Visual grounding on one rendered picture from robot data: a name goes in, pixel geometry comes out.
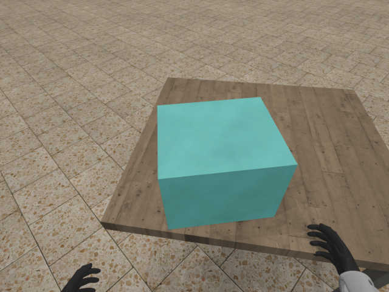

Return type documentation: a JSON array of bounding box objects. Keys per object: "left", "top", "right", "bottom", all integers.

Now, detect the table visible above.
[{"left": 100, "top": 77, "right": 389, "bottom": 292}]

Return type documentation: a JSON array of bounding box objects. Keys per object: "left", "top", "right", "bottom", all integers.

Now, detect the left robot hand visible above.
[{"left": 61, "top": 263, "right": 101, "bottom": 292}]

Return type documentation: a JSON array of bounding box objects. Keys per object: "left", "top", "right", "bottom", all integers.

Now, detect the robot right forearm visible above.
[{"left": 339, "top": 271, "right": 380, "bottom": 292}]

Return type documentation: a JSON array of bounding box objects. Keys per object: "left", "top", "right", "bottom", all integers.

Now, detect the right robot hand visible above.
[{"left": 307, "top": 223, "right": 360, "bottom": 275}]

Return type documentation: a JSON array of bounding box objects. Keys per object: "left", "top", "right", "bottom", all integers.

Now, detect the carton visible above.
[{"left": 157, "top": 97, "right": 298, "bottom": 229}]

